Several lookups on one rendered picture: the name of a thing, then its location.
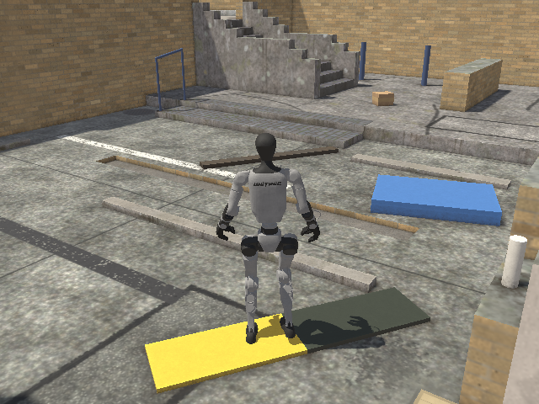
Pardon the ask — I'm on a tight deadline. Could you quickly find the left robot forearm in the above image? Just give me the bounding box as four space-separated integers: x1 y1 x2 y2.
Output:
218 203 234 229

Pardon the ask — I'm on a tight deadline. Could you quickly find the left robot shin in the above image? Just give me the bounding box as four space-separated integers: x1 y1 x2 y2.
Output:
245 277 257 332

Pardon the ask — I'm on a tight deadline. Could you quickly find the right robot forearm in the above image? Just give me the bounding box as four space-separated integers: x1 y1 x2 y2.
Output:
302 201 318 229

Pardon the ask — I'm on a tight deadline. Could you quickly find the robot left hand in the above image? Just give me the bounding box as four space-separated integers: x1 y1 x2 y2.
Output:
216 224 235 241

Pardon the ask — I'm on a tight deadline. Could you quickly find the left robot upper arm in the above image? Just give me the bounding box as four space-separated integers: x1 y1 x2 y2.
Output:
226 170 249 216

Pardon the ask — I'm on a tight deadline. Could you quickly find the robot right hand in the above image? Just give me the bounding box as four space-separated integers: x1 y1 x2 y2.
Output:
301 226 320 242

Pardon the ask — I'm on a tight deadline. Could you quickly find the right robot upper arm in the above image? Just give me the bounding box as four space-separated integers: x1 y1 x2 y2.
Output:
285 168 310 214

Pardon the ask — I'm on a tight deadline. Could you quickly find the robot left foot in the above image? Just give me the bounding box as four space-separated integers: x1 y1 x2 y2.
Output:
246 322 258 344

